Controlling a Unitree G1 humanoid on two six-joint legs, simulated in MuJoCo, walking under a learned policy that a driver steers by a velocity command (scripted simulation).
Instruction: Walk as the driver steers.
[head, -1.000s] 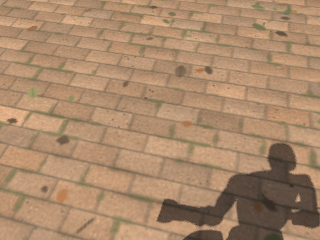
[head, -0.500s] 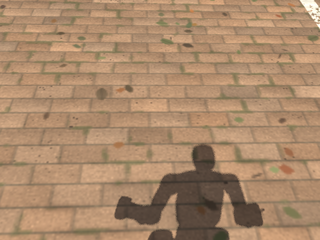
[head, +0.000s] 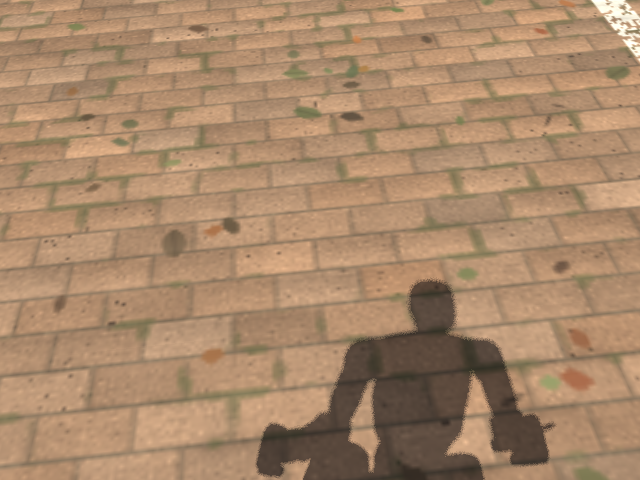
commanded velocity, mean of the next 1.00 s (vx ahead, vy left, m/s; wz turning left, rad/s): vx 0.49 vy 0.00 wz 0.02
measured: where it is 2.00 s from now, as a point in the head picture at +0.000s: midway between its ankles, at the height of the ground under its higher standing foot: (305, 257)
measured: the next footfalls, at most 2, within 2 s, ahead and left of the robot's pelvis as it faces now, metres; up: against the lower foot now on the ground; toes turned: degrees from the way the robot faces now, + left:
left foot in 0.32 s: +0.37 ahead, +0.13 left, +0.00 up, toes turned +2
right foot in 0.84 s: +0.65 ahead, -0.11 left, +0.00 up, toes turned -1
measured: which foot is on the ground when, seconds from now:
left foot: up 0.00-0.30, down 0.32-0.86, up 0.88-1.00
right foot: down 0.00-0.34, up 0.36-0.82, down 0.84-1.00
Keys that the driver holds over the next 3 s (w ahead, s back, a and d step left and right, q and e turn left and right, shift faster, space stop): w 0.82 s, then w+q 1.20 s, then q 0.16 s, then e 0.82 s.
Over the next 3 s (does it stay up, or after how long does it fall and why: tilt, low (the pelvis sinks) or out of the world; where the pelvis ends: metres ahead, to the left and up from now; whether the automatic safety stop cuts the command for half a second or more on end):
stays up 1.27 0.25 0.00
